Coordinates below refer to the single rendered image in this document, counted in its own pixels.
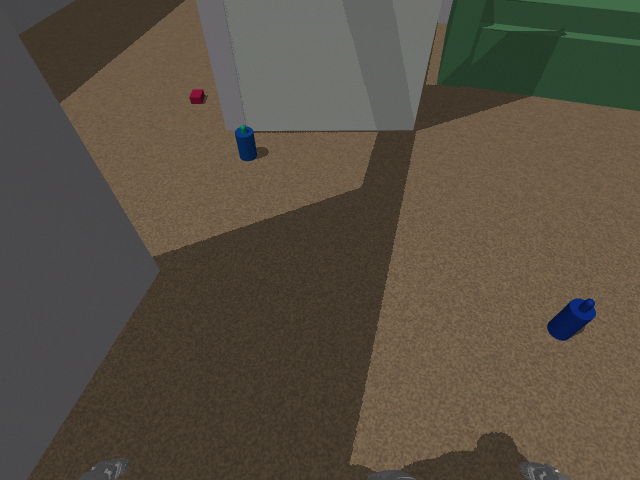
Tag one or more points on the sofa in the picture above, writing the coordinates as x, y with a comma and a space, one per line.
585, 51

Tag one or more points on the right robot hand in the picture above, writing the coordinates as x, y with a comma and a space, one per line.
536, 471

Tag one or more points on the left robot hand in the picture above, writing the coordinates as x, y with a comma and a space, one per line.
107, 470

